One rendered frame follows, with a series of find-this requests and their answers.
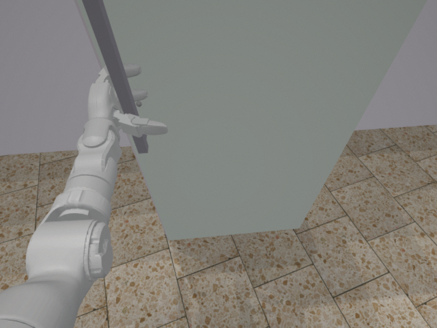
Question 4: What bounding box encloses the robot left forearm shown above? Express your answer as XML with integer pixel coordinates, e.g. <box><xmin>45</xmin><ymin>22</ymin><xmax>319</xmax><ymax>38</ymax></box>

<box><xmin>25</xmin><ymin>118</ymin><xmax>122</xmax><ymax>277</ymax></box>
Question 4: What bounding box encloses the left robot hand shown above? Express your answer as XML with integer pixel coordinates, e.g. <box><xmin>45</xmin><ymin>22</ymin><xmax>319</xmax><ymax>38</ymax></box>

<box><xmin>87</xmin><ymin>64</ymin><xmax>168</xmax><ymax>137</ymax></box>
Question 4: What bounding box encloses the handle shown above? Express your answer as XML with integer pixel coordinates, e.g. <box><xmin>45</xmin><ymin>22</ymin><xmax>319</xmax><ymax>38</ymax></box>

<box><xmin>82</xmin><ymin>0</ymin><xmax>148</xmax><ymax>154</ymax></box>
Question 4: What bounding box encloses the robot left upper arm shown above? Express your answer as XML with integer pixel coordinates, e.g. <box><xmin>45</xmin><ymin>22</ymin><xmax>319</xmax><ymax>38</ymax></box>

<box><xmin>0</xmin><ymin>219</ymin><xmax>113</xmax><ymax>328</ymax></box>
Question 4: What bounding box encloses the fridge door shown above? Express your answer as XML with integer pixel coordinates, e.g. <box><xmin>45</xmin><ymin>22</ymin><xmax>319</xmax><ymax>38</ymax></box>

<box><xmin>77</xmin><ymin>0</ymin><xmax>427</xmax><ymax>241</ymax></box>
